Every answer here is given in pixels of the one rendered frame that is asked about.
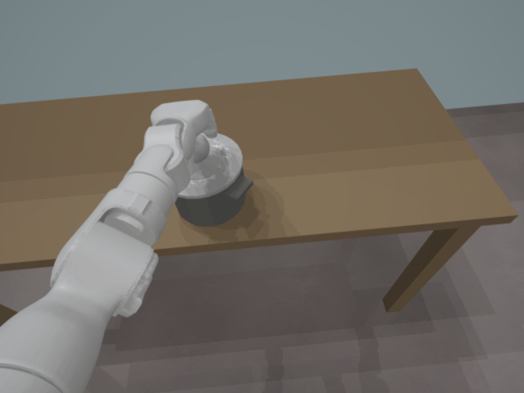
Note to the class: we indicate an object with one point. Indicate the table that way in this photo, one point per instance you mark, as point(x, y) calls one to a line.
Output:
point(331, 157)

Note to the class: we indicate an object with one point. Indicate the left robot forearm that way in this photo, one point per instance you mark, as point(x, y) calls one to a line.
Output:
point(139, 205)

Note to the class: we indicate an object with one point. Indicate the left robot upper arm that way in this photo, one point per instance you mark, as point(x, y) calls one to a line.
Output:
point(52, 346)

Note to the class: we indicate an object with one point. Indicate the pot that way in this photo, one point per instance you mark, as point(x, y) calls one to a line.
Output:
point(216, 209)

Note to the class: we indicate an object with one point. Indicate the knob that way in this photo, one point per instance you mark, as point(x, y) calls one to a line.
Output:
point(201, 149)

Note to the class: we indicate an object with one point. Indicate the lid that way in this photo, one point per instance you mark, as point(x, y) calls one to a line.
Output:
point(217, 171)

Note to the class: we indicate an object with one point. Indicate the left robot hand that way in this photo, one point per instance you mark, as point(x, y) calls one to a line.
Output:
point(197, 113)

